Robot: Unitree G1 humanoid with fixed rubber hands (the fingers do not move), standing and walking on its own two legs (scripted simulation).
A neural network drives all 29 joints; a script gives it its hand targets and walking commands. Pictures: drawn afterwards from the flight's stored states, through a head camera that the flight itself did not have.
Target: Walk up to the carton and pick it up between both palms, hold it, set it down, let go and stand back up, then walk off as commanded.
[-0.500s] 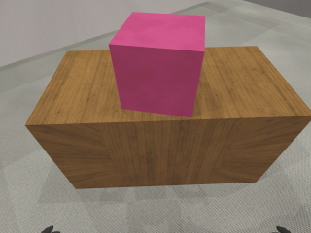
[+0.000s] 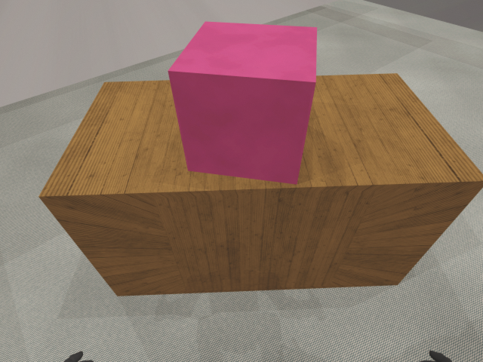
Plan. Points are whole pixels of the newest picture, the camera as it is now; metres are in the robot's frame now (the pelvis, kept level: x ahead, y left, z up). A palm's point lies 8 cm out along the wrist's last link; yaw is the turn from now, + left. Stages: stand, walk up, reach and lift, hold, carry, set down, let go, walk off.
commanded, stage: stand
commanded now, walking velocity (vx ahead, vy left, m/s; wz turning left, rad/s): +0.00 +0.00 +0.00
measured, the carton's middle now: (250, 101) +0.75 -0.02 +0.04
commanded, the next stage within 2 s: none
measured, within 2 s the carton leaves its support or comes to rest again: neither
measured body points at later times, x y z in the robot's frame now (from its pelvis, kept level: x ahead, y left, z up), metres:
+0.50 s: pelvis +0.00 +0.00 +0.00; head -0.01 +0.00 +0.45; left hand +0.12 +0.32 -0.10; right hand +0.09 -0.32 -0.10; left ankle +0.02 +0.15 -0.73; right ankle +0.04 -0.12 -0.73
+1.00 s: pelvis +0.00 +0.00 +0.00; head +0.00 +0.00 +0.45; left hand +0.12 +0.32 -0.11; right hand +0.10 -0.32 -0.10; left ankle +0.02 +0.15 -0.73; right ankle +0.04 -0.12 -0.73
